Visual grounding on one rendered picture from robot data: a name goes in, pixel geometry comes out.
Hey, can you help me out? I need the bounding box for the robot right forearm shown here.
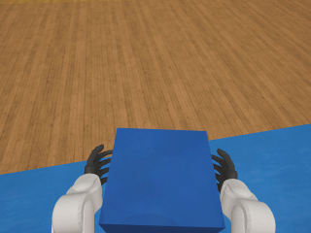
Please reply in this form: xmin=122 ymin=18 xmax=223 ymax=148
xmin=220 ymin=179 xmax=276 ymax=233

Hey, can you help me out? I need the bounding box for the carton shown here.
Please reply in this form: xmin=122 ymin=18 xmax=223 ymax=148
xmin=98 ymin=127 xmax=225 ymax=233

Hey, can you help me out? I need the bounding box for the robot left hand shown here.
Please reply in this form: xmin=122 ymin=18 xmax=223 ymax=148
xmin=84 ymin=144 xmax=113 ymax=185

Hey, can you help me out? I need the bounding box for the robot left forearm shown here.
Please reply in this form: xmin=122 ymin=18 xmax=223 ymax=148
xmin=52 ymin=173 xmax=103 ymax=233

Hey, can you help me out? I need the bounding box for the robot right hand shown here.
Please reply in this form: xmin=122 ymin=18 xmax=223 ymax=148
xmin=211 ymin=149 xmax=238 ymax=194

